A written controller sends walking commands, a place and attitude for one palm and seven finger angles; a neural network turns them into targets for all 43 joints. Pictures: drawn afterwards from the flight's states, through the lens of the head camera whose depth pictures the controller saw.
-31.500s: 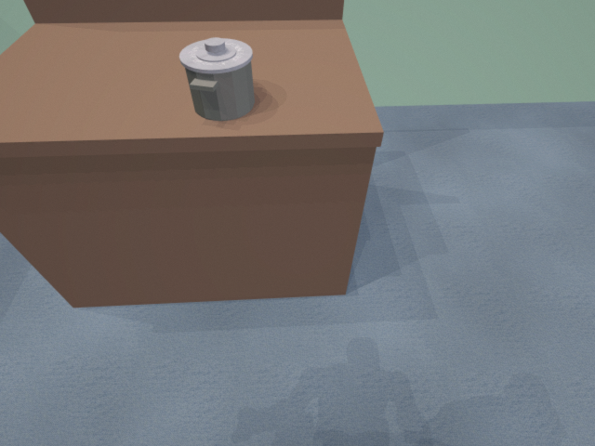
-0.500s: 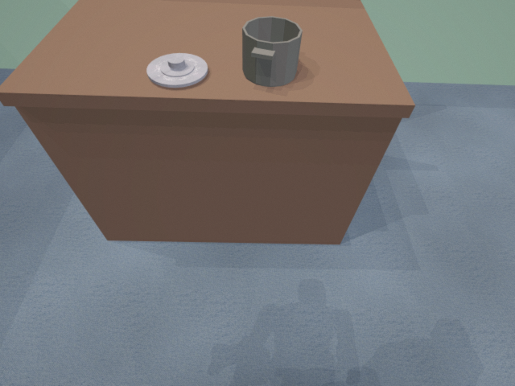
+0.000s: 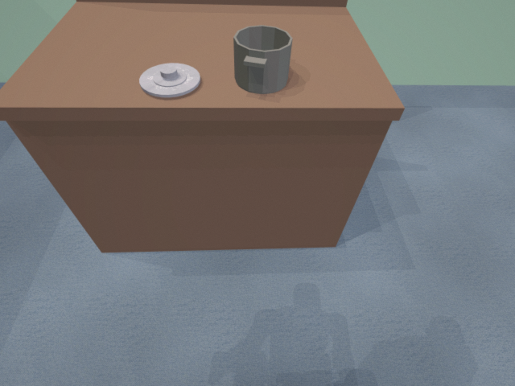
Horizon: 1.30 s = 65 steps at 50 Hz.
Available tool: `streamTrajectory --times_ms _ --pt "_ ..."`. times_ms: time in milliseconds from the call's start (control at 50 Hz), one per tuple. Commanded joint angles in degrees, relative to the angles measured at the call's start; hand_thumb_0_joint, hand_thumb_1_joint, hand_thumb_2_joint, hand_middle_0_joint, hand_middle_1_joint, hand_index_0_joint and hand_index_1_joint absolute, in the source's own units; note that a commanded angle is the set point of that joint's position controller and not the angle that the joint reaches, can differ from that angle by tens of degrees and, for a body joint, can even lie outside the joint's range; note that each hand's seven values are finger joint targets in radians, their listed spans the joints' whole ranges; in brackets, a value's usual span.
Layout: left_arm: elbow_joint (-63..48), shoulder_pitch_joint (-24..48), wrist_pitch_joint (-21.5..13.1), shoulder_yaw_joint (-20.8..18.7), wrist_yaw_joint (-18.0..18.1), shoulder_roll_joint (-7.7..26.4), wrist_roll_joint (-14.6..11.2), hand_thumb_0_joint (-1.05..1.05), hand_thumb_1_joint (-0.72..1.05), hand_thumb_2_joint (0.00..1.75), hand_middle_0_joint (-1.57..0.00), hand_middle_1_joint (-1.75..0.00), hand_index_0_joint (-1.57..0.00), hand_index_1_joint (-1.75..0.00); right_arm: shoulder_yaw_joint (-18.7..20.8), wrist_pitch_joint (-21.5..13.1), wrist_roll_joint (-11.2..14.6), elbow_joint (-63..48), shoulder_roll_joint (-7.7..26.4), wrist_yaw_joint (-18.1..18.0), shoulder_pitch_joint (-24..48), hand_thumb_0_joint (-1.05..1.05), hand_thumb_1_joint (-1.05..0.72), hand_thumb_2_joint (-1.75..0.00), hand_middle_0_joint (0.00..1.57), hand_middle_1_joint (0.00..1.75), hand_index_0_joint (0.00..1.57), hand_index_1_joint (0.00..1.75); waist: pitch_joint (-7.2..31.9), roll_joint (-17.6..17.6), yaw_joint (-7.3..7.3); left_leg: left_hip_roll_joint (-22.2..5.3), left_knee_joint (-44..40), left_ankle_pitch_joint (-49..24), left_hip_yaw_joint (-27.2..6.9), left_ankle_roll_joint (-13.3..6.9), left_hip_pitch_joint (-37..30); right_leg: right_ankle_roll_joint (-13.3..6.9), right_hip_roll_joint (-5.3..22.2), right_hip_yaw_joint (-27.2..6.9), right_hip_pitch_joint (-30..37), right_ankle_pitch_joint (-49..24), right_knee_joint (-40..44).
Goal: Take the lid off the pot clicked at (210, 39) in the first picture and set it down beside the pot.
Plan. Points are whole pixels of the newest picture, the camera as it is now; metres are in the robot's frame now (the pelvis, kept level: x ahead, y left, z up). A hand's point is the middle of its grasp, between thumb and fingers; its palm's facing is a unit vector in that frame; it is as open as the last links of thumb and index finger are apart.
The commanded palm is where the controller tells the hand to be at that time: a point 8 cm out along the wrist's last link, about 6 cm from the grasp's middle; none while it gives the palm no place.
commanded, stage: let the arm hang, fingers relaxed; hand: left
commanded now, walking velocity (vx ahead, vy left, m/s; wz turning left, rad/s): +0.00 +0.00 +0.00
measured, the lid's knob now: (168, 71) +0.83 +0.27 +0.04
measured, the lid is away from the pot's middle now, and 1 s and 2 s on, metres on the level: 0.25 0.25 0.25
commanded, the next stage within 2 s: look to check the result in 0.94 s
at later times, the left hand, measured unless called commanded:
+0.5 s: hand out of the picture +0.01 +0.17 -0.18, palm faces +0.01 -0.98 -0.20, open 7.3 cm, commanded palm none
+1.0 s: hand out of the picture +0.00 +0.17 -0.18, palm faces +0.00 -0.98 -0.19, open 7.3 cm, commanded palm none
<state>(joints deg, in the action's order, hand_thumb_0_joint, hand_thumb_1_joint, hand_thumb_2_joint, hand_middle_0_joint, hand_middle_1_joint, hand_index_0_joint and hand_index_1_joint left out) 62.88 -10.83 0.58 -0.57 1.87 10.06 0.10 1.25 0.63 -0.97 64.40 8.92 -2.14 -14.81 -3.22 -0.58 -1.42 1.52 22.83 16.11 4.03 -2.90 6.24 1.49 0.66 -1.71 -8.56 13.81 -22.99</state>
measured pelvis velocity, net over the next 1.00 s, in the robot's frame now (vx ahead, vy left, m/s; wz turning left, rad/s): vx -0.02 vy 0.00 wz -0.01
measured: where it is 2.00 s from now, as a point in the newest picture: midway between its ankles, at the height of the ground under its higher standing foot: outside the picture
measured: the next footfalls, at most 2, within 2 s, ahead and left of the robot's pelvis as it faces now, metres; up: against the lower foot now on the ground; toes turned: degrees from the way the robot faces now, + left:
none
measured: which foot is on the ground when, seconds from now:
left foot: down 0.00-1.00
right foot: down 0.00-1.00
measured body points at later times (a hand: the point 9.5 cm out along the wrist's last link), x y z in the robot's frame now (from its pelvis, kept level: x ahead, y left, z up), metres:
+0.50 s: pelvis -0.01 +0.00 +0.00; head +0.00 +0.00 +0.45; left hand +0.01 +0.23 -0.16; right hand -0.02 -0.22 -0.16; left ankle -0.04 +0.08 -0.74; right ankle -0.02 -0.14 -0.74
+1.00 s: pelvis -0.02 +0.00 +0.00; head +0.00 +0.00 +0.45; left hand +0.00 +0.22 -0.16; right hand -0.03 -0.22 -0.16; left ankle -0.04 +0.08 -0.74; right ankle -0.02 -0.14 -0.74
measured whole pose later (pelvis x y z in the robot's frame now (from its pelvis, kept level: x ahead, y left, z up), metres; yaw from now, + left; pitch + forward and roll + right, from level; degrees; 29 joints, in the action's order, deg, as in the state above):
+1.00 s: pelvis -0.02 +0.00 +0.00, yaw +0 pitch -1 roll +0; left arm 64.5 -13.3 0.2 -0.1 2.3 9.2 0.4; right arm 1.0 0.2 -0.8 64.7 7.9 -2.1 -15.3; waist -3.1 -0.4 -1.1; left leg 1.4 22.9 14.6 4.4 -2.8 7.7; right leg 1.4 0.5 -2.1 -10.2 12.1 -23.1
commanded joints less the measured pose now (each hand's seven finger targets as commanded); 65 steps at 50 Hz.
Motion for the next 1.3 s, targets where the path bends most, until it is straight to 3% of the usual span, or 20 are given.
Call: streamTrajectory --times_ms 0,100,420,500,1280 --pt "-1.81 -1.74 -1.0 -0.73 0.51 5.7 0.23 0.0 0.9 0.9 -0.2 -0.3 -0.2 -0.3 0.94 -1.14 0.19 -1.82 6.42 -0.7 -3.02 0.0 -0.9 -0.9 0.2 0.3 0.2 0.3 2.9 1.92 0.01 -8.5 -3.73 -18.64 -6.42 0.33 -1.78 -2.4 4.42 -2.4 -0.26 -14.04 1.84" --pt "-0.9 -2.63 -0.77 -0.41 0.59 4.99 0.27 0.0 0.9 0.9 -0.2 -0.3 -0.2 -0.3 0.73 -1.03 0.3 -1.15 5.94 -0.78 -4.0 0.0 -0.9 -0.9 0.2 0.3 0.2 0.3 0.52 2.3 -0.07 -8.59 -4.73 -15.56 -6.72 0.16 -0.43 -2.23 4.18 -2.27 -1.63 -10.81 2.3" --pt "0.03 -4.46 -1.0 -0.16 0.77 4.16 0.49 0.0 0.9 0.9 -0.2 -0.3 -0.2 -0.3 0.7 -1.16 0.3 -0.89 4.94 -0.65 -4.46 0.0 -0.9 -0.9 0.2 0.3 0.2 0.3 -0.78 0.15 0.04 -8.35 -4.75 -12.97 -6.67 0.06 0.75 -2.07 4.39 -3.0 -3.18 -10.22 2.65" --pt "-0.05 -4.54 -1.01 -0.15 0.79 4.31 0.49 0.0 0.9 0.9 -0.2 -0.3 -0.2 -0.3 0.75 -1.09 0.32 -0.94 5.0 -0.57 -4.35 0.0 -0.9 -0.9 0.2 0.3 0.2 0.3 -1.02 1.26 0.01 -8.2 -4.87 -11.44 -6.59 0.22 1.08 -2.08 4.28 -3.25 -3.63 -9.14 2.88" --pt "-0.58 -4.8 -1.19 -0.34 0.81 4.54 0.62 0.0 0.9 0.9 -0.2 -0.3 -0.2 -0.3 0.96 -1.2 0.42 -1.56 5.41 -0.43 -3.96 0.0 -0.9 -0.9 0.2 0.3 0.2 0.3 0.83 1.03 0.2 -8.32 -4.32 -10.97 -6.88 0.29 0.97 -2.17 4.32 -3.53 -3.31 -9.19 2.71"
